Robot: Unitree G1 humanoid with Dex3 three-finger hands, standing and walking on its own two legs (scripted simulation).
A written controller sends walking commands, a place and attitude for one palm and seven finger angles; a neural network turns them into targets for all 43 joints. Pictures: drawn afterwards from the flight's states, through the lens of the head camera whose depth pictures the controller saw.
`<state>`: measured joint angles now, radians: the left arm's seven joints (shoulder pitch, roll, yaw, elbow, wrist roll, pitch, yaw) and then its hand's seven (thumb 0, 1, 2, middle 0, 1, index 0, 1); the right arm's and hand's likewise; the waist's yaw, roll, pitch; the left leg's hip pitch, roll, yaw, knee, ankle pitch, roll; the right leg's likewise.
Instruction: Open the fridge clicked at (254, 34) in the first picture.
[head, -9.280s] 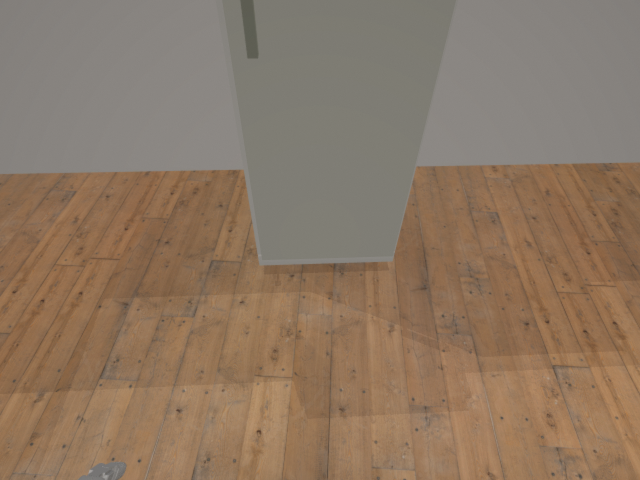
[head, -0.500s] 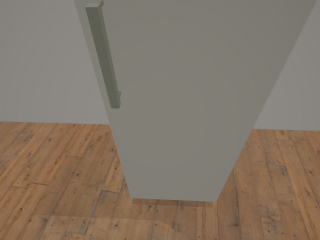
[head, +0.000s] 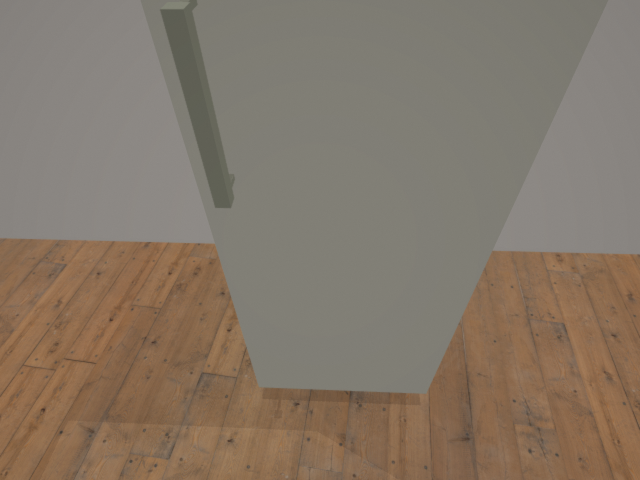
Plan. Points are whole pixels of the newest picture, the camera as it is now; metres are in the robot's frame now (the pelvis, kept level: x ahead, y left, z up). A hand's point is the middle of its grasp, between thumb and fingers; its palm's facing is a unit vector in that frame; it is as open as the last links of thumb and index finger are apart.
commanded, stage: come to a stop and stand still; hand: left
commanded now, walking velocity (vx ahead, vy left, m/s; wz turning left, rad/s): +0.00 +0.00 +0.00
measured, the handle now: (209, 114) +0.49 +0.16 +0.24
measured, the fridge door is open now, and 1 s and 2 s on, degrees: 0 0 0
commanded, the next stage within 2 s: look again from close up in 0.10 s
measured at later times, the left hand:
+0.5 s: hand out of the picture +0.00 +0.16 -0.17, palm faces +0.05 -0.98 -0.18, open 7.4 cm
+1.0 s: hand out of the picture +0.04 +0.18 -0.17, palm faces +0.04 -0.97 -0.22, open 7.3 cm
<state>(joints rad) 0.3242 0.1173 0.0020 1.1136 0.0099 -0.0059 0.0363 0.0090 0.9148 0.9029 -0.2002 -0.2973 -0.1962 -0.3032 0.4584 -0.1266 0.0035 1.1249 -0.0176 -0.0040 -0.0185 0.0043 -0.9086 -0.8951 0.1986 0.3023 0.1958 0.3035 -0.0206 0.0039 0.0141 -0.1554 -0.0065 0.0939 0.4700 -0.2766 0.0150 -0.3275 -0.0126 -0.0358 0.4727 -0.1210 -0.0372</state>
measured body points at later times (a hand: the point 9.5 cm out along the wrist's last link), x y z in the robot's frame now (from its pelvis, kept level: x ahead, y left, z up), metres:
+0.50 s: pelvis +0.02 +0.00 +0.00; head +0.02 -0.01 +0.45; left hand +0.00 +0.21 -0.16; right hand -0.02 -0.19 -0.17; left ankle -0.01 +0.11 -0.74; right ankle +0.09 -0.10 -0.74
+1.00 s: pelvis +0.03 +0.00 +0.00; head +0.04 -0.01 +0.45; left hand +0.04 +0.23 -0.15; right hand +0.01 -0.21 -0.16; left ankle -0.01 +0.11 -0.74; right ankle +0.09 -0.10 -0.74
